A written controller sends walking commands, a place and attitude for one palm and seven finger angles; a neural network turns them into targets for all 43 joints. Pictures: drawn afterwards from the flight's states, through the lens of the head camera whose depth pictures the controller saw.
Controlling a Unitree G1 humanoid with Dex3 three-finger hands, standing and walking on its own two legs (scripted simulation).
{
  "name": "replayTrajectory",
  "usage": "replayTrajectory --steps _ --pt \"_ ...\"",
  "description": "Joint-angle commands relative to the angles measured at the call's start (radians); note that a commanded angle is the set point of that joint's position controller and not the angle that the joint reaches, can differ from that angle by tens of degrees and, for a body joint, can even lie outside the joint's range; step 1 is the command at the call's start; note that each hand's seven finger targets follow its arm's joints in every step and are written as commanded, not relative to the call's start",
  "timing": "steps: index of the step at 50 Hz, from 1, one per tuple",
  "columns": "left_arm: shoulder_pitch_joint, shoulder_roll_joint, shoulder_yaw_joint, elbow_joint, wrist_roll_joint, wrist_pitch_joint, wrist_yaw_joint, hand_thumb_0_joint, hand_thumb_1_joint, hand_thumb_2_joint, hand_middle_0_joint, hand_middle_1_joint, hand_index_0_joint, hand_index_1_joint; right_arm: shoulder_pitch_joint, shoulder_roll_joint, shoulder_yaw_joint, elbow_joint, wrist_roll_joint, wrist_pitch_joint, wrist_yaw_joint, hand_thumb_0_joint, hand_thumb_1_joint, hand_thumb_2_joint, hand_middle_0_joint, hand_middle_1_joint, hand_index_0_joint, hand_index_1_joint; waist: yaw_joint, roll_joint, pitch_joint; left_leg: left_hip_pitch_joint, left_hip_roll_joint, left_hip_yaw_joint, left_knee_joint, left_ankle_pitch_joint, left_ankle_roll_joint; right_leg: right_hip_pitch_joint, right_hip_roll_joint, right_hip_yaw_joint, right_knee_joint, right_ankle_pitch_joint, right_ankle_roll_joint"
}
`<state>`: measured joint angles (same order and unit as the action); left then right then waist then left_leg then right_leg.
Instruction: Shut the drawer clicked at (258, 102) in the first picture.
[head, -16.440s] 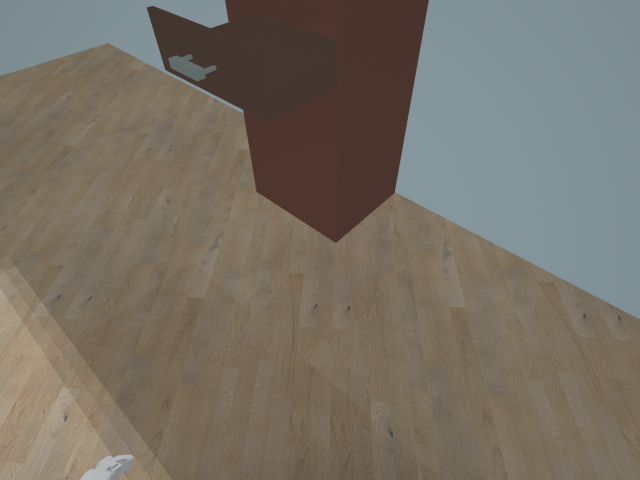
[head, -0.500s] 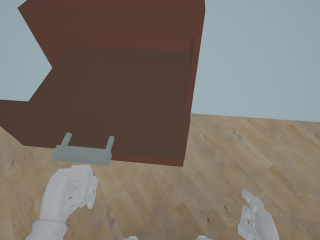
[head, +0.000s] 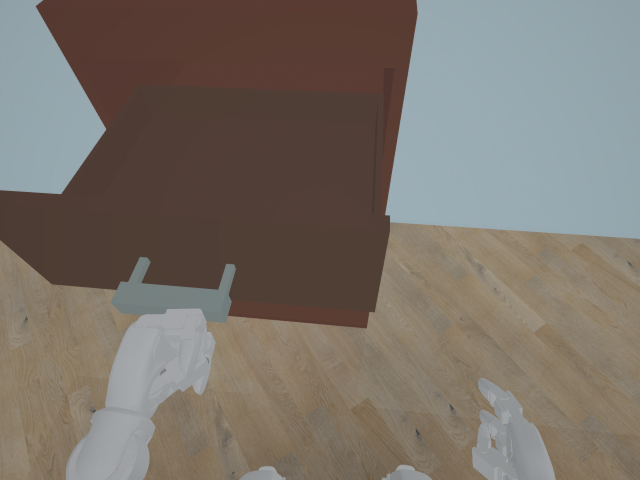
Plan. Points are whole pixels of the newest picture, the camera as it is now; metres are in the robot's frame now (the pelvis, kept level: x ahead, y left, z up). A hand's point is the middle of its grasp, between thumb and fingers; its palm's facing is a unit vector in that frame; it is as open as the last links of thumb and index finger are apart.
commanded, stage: push the drawer shut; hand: left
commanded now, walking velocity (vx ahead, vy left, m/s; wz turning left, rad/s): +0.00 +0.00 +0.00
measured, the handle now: (179, 285) +0.33 +0.18 +0.08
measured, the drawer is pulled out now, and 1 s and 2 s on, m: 0.29 0.17 0.05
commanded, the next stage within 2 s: none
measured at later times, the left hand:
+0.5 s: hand (214, 303) +0.31 +0.14 +0.07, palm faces -0.11 -0.99 -0.06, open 3.0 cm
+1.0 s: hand (228, 261) +0.36 +0.13 +0.07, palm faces -0.09 -0.99 -0.06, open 3.0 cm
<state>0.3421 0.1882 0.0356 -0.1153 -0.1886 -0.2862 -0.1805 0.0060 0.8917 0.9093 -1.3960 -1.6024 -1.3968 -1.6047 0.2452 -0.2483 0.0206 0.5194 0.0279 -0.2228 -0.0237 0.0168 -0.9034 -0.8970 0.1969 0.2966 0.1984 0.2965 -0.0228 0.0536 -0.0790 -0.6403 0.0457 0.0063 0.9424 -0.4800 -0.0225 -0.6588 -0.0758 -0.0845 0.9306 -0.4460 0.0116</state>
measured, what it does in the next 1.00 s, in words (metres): stands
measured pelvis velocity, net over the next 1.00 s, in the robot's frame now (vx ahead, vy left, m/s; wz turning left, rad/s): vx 0.00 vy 0.00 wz -0.02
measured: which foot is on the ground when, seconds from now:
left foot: down 0.00-1.00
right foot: down 0.00-1.00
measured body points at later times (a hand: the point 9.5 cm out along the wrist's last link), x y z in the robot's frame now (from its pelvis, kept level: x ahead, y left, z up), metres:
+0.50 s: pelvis -0.01 +0.00 +0.01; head +0.05 -0.01 +0.45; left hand +0.31 +0.19 +0.08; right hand +0.15 -0.24 -0.09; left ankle -0.01 +0.13 -0.69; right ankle +0.01 -0.13 -0.69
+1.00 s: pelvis +0.00 +0.00 +0.01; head +0.07 -0.02 +0.46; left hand +0.36 +0.18 +0.07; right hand +0.11 -0.26 -0.10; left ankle -0.01 +0.13 -0.69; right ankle +0.01 -0.13 -0.69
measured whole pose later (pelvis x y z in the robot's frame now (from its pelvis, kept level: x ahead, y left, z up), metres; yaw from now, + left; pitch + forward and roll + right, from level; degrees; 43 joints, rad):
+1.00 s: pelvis +0.00 +0.00 +0.01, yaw -1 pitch +11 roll +0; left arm -0.26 0.21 0.13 0.49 -0.17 -0.33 -0.16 -0.01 0.82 0.89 -1.40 -1.60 -1.40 -1.60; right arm 0.26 -0.26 0.01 0.63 0.03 -0.12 -0.01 0.01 -0.90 -0.90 0.20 0.30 0.20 0.30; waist -0.05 0.03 -0.06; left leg -0.61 0.05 0.03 0.84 -0.42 -0.02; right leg -0.65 -0.06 -0.07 0.85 -0.39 0.01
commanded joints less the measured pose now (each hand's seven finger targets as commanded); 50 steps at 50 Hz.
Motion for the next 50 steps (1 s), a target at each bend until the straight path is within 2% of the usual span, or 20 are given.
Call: replayTrajectory --steps 1,3,8,10,14,17,18,22,23,26,28,30,32,33,37,41,43,45,48,50 --pt "-0.188 0.088 0.077 -0.198 -0.016 -0.067 0.030 0.000 0.900 0.900 -1.400 -1.600 -1.400 -1.600 -0.038 -0.116 -0.045 -0.150 0.007 -0.050 -0.010 0.000 -0.900 -0.900 0.200 0.300 0.200 0.300 -0.016 -0.053 -0.205 0.086 -0.046 -0.007 -0.144 0.251 0.030 0.144 0.054 0.010 -0.131 0.231 -0.016" --pt "-0.239 0.107 0.091 -0.166 -0.014 -0.065 0.036 0.000 0.900 0.900 -1.400 -1.600 -1.400 -1.600 -0.041 -0.122 -0.044 -0.135 0.007 -0.047 -0.014 0.000 -0.900 -0.900 0.200 0.300 0.200 0.300 -0.027 -0.073 -0.186 0.075 -0.045 -0.010 -0.143 0.233 0.031 0.133 0.056 0.013 -0.141 0.212 -0.015" --pt "-0.403 0.101 0.067 -0.105 -0.012 -0.058 0.030 0.000 0.900 0.900 -1.400 -1.600 -1.400 -1.600 -0.055 -0.127 -0.038 -0.110 0.011 -0.045 -0.018 0.000 -0.900 -0.900 0.200 0.300 0.200 0.300 -0.043 -0.034 -0.177 0.080 -0.045 -0.018 -0.158 0.171 0.030 0.099 0.056 0.015 -0.155 0.132 -0.018" --pt "-0.443 0.101 0.069 -0.085 -0.016 -0.052 0.028 0.000 0.900 0.900 -1.400 -1.600 -1.400 -1.600 -0.054 -0.127 -0.040 -0.105 0.010 -0.046 -0.018 0.000 -0.900 -0.900 0.200 0.300 0.200 0.300 -0.040 -0.033 -0.209 0.093 -0.047 -0.018 -0.161 0.165 0.030 0.114 0.054 0.021 -0.161 0.129 -0.017" --pt "-0.508 0.104 0.076 -0.035 -0.018 -0.041 0.023 0.000 0.900 0.900 -1.400 -1.600 -1.400 -1.600 -0.055 -0.129 -0.040 -0.092 0.011 -0.041 -0.021 0.000 -0.900 -0.900 0.200 0.300 0.200 0.300 -0.037 -0.040 -0.252 0.116 -0.047 -0.017 -0.172 0.193 0.031 0.138 0.054 0.020 -0.164 0.162 -0.017" --pt "-0.559 0.113 0.092 0.018 -0.026 -0.030 0.025 0.000 0.900 0.900 -1.400 -1.600 -1.400 -1.600 -0.058 -0.130 -0.039 -0.082 0.012 -0.035 -0.021 0.000 -0.900 -0.900 0.200 0.300 0.200 0.300 -0.032 -0.043 -0.241 0.112 -0.048 -0.013 -0.182 0.191 0.027 0.150 0.053 0.022 -0.174 0.169 -0.016" --pt "-0.554 0.130 0.108 0.059 -0.026 -0.027 0.028 0.000 0.900 0.900 -1.400 -1.600 -1.400 -1.600 -0.056 -0.136 -0.039 -0.077 0.011 -0.030 -0.021 0.000 -0.900 -0.900 0.200 0.300 0.200 0.300 -0.034 -0.090 -0.227 0.094 -0.045 -0.015 -0.183 0.183 0.031 0.151 0.054 0.025 -0.182 0.155 -0.013" --pt "-0.632 0.122 0.116 0.113 -0.030 -0.036 0.022 0.000 0.900 0.900 -1.400 -1.600 -1.400 -1.600 -0.058 -0.130 -0.038 -0.074 0.014 -0.017 -0.017 0.000 -0.900 -0.900 0.200 0.300 0.200 0.300 -0.027 -0.039 -0.230 0.107 -0.050 -0.003 -0.197 0.186 0.026 0.164 0.053 0.030 -0.188 0.169 -0.017" --pt "-0.657 0.144 0.131 0.126 -0.027 -0.040 0.026 0.000 0.900 0.900 -1.400 -1.600 -1.400 -1.600 -0.052 -0.134 -0.040 -0.068 0.012 -0.014 -0.017 0.000 -0.900 -0.900 0.200 0.300 0.200 0.300 -0.028 -0.070 -0.240 0.102 -0.047 -0.006 -0.198 0.198 0.028 0.176 0.053 0.030 -0.185 0.178 -0.016" --pt "-0.689 0.132 0.126 0.162 -0.024 -0.045 0.026 0.000 0.900 0.900 -1.400 -1.600 -1.400 -1.600 -0.046 -0.131 -0.041 -0.068 0.012 -0.005 -0.010 0.000 -0.900 -0.900 0.200 0.300 0.200 0.300 -0.024 -0.034 -0.245 0.120 -0.049 0.000 -0.202 0.219 0.025 0.178 0.053 0.030 -0.185 0.211 -0.019" --pt "-0.716 0.170 0.157 0.213 -0.019 -0.050 0.030 0.000 0.900 0.900 -1.400 -1.600 -1.400 -1.600 -0.036 -0.138 -0.045 -0.054 0.010 0.004 -0.011 0.000 -0.900 -0.900 0.200 0.300 0.200 0.300 -0.028 -0.084 -0.242 0.100 -0.046 0.003 -0.201 0.215 0.028 0.194 0.054 0.038 -0.193 0.209 -0.015" --pt "-0.717 0.151 0.152 0.223 -0.019 -0.058 0.026 0.000 0.900 0.900 -1.400 -1.600 -1.400 -1.600 -0.032 -0.132 -0.047 -0.060 0.011 0.010 -0.008 0.000 -0.900 -0.900 0.200 0.300 0.200 0.300 -0.021 -0.065 -0.261 0.112 -0.049 0.011 -0.204 0.240 0.027 0.214 0.052 0.041 -0.190 0.249 -0.016" --pt "-0.762 0.173 0.166 0.253 -0.017 -0.062 0.025 0.000 0.900 0.900 -1.400 -1.600 -1.400 -1.600 -0.026 -0.135 -0.048 -0.051 0.012 0.019 -0.008 0.000 -0.900 -0.900 0.200 0.300 0.200 0.300 -0.026 -0.045 -0.260 0.114 -0.049 0.013 -0.202 0.247 0.025 0.211 0.052 0.043 -0.189 0.263 -0.017" --pt "-0.774 0.168 0.159 0.284 -0.016 -0.063 0.025 0.000 0.900 0.900 -1.400 -1.600 -1.400 -1.600 -0.019 -0.138 -0.047 -0.044 0.011 0.024 -0.007 0.000 -0.900 -0.900 0.200 0.300 0.200 0.300 -0.037 -0.078 -0.242 0.102 -0.046 0.010 -0.204 0.237 0.028 0.202 0.054 0.041 -0.194 0.249 -0.014" --pt "-0.836 0.153 0.147 0.289 -0.012 -0.079 0.027 0.000 0.900 0.900 -1.400 -1.600 -1.400 -1.600 -0.002 -0.136 -0.052 -0.037 0.010 0.034 -0.002 0.000 -0.900 -0.900 0.200 0.300 0.200 0.300 -0.038 -0.030 -0.292 0.143 -0.045 0.011 -0.202 0.290 0.024 0.213 0.055 0.040 -0.182 0.317 -0.018" --pt "-0.864 0.151 0.145 0.307 -0.008 -0.092 0.031 0.000 0.900 0.900 -1.400 -1.600 -1.400 -1.600 0.017 -0.138 -0.059 -0.029 0.007 0.045 0.004 0.000 -0.900 -0.900 0.200 0.300 0.200 0.300 -0.042 -0.061 -0.329 0.153 -0.044 0.013 -0.198 0.329 0.026 0.236 0.057 0.042 -0.177 0.369 -0.015" --pt "-0.873 0.182 0.171 0.352 -0.005 -0.096 0.032 0.000 0.900 0.900 -1.400 -1.600 -1.400 -1.600 0.025 -0.142 -0.058 -0.023 0.005 0.053 0.004 0.000 -0.900 -0.900 0.200 0.300 0.200 0.300 -0.040 -0.084 -0.311 0.125 -0.045 0.014 -0.203 0.316 0.028 0.248 0.058 0.045 -0.182 0.361 -0.015" --pt "-0.911 0.168 0.158 0.355 -0.001 -0.105 0.032 0.000 0.900 0.900 -1.400 -1.600 -1.400 -1.600 0.024 -0.138 -0.057 -0.021 0.006 0.060 0.005 0.000 -0.900 -0.900 0.200 0.300 0.200 0.300 -0.044 -0.058 -0.311 0.134 -0.046 0.016 -0.203 0.319 0.028 0.241 0.058 0.047 -0.180 0.371 -0.016" --pt "-0.955 0.188 0.174 0.420 0.002 -0.109 0.035 0.000 0.900 0.900 -1.400 -1.600 -1.400 -1.600 0.032 -0.144 -0.057 -0.009 0.007 0.070 0.003 0.000 -0.900 -0.900 0.200 0.300 0.200 0.300 -0.054 -0.093 -0.281 0.114 -0.043 0.016 -0.203 0.288 0.030 0.226 0.060 0.048 -0.189 0.338 -0.014" --pt "-0.990 0.184 0.176 0.429 0.001 -0.116 0.034 0.000 0.900 0.900 -1.400 -1.600 -1.400 -1.600 0.038 -0.140 -0.059 -0.006 0.007 0.075 0.003 0.000 -0.900 -0.900 0.200 0.300 0.200 0.300 -0.053 -0.069 -0.297 0.123 -0.046 0.019 -0.204 0.285 0.030 0.228 0.059 0.052 -0.192 0.340 -0.014"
